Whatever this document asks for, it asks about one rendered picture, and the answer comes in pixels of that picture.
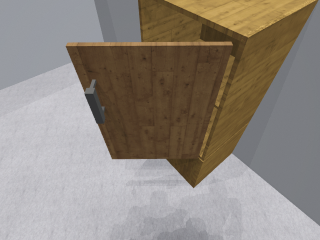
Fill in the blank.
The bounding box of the cupboard door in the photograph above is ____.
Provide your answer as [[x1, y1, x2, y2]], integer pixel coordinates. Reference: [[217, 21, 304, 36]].
[[66, 41, 233, 160]]

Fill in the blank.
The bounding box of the handle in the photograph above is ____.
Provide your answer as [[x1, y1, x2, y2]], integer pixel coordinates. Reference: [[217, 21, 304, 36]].
[[84, 79, 106, 124]]

